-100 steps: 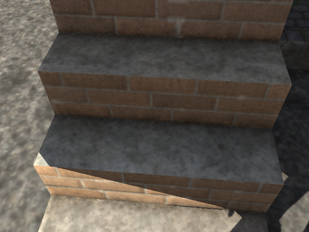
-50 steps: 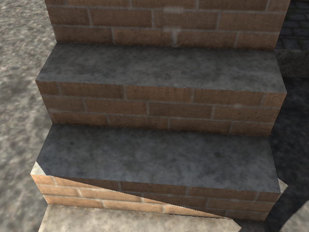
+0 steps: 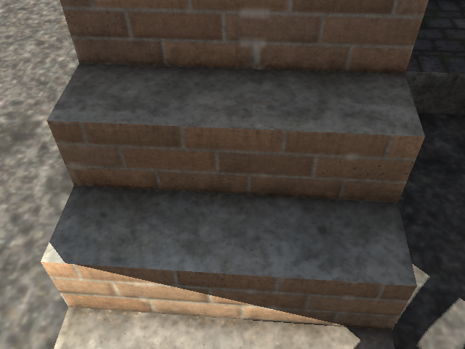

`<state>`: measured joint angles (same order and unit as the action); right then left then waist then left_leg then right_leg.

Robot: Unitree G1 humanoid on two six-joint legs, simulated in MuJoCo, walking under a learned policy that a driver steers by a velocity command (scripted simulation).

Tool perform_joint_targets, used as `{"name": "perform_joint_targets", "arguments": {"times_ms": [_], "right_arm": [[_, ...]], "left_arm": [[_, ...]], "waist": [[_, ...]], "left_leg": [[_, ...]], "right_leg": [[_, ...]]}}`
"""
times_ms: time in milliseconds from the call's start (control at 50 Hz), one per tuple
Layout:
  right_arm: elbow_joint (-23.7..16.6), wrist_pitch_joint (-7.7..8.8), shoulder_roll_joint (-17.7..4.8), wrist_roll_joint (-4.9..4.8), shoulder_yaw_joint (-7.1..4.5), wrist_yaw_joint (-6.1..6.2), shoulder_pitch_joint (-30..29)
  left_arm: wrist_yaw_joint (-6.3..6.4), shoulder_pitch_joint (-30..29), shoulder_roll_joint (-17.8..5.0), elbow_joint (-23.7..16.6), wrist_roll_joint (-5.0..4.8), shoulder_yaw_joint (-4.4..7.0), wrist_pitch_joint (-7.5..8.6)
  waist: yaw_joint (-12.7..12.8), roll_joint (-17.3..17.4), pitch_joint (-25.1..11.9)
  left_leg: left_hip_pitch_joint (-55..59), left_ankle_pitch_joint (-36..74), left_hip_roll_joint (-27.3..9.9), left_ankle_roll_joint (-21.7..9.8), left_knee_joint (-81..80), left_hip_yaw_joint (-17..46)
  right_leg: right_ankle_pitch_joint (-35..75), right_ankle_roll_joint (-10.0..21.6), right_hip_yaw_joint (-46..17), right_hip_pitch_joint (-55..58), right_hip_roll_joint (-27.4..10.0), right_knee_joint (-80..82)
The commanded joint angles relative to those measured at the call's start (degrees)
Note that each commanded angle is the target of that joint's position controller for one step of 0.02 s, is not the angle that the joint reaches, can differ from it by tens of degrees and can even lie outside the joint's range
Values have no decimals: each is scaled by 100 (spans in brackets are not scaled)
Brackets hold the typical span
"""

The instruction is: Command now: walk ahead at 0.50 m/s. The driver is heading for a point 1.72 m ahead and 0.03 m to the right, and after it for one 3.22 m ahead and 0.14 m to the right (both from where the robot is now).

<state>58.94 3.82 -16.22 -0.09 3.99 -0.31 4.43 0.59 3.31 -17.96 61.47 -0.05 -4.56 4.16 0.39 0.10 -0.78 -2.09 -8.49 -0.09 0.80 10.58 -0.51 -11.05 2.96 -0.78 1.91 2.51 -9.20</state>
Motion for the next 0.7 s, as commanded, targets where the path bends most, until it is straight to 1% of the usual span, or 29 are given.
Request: {"name": "perform_joint_targets", "arguments": {"times_ms": [20,240,260,280,360,700], "right_arm": [[-284,66,-673,-4,-123,15,-300],[-282,65,-680,-4,-124,14,-302],[-266,72,-693,6,-130,14,-252],[-279,65,-687,-3,-127,15,-313],[-282,66,-682,-4,-126,15,-301],[-281,61,-691,-4,-131,16,-305]], "left_arm": [[20,-319,-812,-257,-4,141,62],[21,-327,-817,-254,-5,141,62],[28,-261,-822,-202,-14,155,53],[20,-329,-809,-255,0,140,61],[22,-327,-821,-251,-6,145,63],[25,-335,-823,-256,-6,144,60]], "waist": [[2,-19,-307],[1,-18,-308],[-14,-53,-298],[10,8,-268],[0,-16,-320],[-1,-18,-312]], "left_leg": [[184,1492,-703,-56,82,530],[190,1498,-703,-51,77,532],[193,1385,-693,-60,37,559],[179,1482,-703,-53,63,534],[199,1521,-703,-49,81,532],[206,1532,-702,-46,75,537]], "right_leg": [[2321,-28,-588,-50,-1034,-112],[2318,-31,-595,-49,-1032,-111],[2201,-27,-594,-61,-1008,-103],[2285,-30,-601,-66,-1033,-96],[2342,-31,-598,-41,-1033,-116],[2331,-37,-605,-44,-1030,-114]]}}
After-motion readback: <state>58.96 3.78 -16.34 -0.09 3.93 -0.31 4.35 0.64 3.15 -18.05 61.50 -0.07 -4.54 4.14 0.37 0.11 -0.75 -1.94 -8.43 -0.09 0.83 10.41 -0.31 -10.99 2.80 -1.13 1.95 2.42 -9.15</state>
